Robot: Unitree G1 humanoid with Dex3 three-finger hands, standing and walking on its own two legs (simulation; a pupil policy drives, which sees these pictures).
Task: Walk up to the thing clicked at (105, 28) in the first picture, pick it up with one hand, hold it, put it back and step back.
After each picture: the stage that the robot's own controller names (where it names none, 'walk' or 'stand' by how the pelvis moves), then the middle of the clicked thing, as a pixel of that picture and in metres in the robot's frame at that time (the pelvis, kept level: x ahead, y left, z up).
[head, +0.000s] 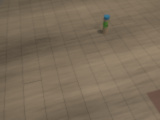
stand; (105, 24) +1.62 -0.31 -0.66
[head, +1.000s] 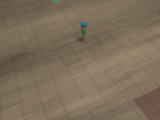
walk; (84, 32) +1.53 +0.04 -0.63
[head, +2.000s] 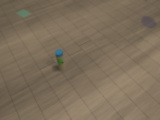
walk; (60, 60) +1.02 +0.26 -0.65
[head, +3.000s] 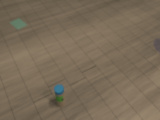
walk; (60, 96) +0.62 +0.17 -0.63
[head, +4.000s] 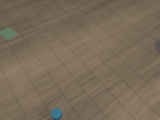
stand; (58, 119) +0.43 +0.17 -0.63
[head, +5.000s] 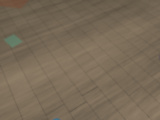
stand; out of the picture +0.39 +0.18 -0.64
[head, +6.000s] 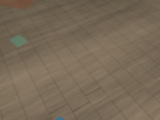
stand; out of the picture +0.41 +0.17 -0.65
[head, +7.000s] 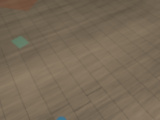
stand; out of the picture +0.42 +0.17 -0.66
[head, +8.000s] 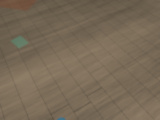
stand; out of the picture +0.41 +0.17 -0.66
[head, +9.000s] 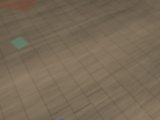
stand; out of the picture +0.40 +0.17 -0.66
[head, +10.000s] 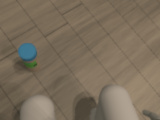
go down; (31, 59) +0.48 +0.17 -0.34
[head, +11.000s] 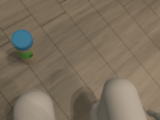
go down; (26, 50) +0.50 +0.18 -0.28
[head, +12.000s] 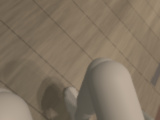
close in; out of the picture +0.50 +0.23 -0.18
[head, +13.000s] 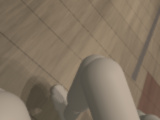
close; out of the picture +0.49 +0.24 -0.17
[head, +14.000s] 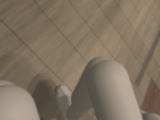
lift; out of the picture +0.43 +0.21 -0.18
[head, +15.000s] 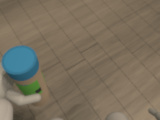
lift; (31, 82) +0.33 +0.16 +0.03
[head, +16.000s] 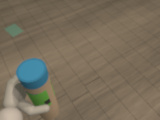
hold; (42, 94) +0.30 +0.14 +0.05
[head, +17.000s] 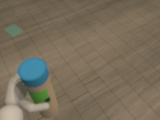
hold; (42, 92) +0.31 +0.14 +0.04
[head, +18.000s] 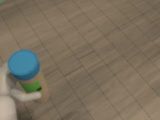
crouch; (33, 81) +0.35 +0.16 -0.01
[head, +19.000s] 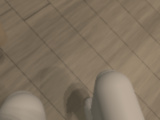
lower; out of the picture +0.52 +0.20 -0.03
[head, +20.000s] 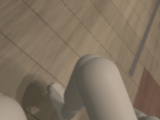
lower; out of the picture +0.48 +0.24 -0.18
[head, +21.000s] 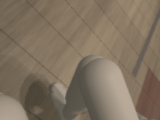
lower; out of the picture +0.48 +0.24 -0.18
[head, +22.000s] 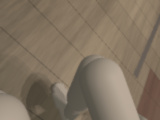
lower; out of the picture +0.47 +0.24 -0.18
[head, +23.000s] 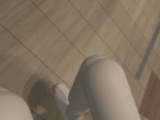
lower; out of the picture +0.47 +0.23 -0.17
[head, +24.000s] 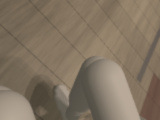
open; out of the picture +0.47 +0.21 -0.18
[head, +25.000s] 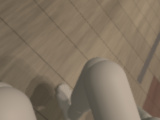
stand; out of the picture +0.46 +0.21 -0.18
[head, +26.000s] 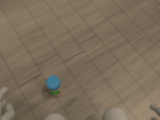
walk; (55, 88) +0.43 +0.13 -0.46
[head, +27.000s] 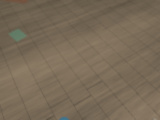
stand; out of the picture +0.39 +0.13 -0.60
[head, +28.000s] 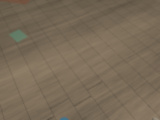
stand; out of the picture +0.39 +0.13 -0.60
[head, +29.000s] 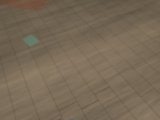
stand; out of the picture +0.41 +0.12 -0.65
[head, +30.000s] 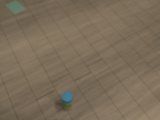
walk; (67, 102) +0.45 +0.07 -0.64
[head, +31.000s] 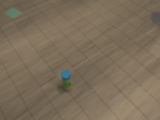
walk; (67, 81) +0.66 +0.15 -0.62
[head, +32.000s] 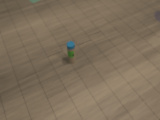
walk; (71, 53) +1.00 +0.12 -0.63
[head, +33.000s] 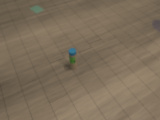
stand; (73, 59) +1.04 +0.10 -0.65
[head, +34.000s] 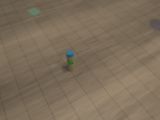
stand; (70, 61) +1.03 +0.12 -0.66
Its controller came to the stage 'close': yes
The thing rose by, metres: 0.69
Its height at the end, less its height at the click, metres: +0.00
